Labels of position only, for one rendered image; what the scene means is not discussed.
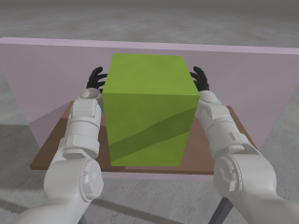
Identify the robot left hand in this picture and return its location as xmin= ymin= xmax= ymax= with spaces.
xmin=86 ymin=66 xmax=107 ymax=93

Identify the left robot upper arm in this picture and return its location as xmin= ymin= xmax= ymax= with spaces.
xmin=9 ymin=157 xmax=104 ymax=224

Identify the robot right forearm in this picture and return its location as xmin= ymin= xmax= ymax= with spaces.
xmin=194 ymin=91 xmax=277 ymax=186

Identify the table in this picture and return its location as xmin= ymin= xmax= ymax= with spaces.
xmin=30 ymin=100 xmax=259 ymax=224

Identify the robot left forearm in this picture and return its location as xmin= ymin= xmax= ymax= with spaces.
xmin=43 ymin=88 xmax=105 ymax=197

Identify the right robot upper arm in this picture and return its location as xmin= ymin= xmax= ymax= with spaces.
xmin=213 ymin=154 xmax=299 ymax=224

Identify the carton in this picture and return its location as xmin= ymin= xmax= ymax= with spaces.
xmin=102 ymin=52 xmax=201 ymax=166

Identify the robot right hand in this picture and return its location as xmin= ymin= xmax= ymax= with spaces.
xmin=190 ymin=66 xmax=209 ymax=91

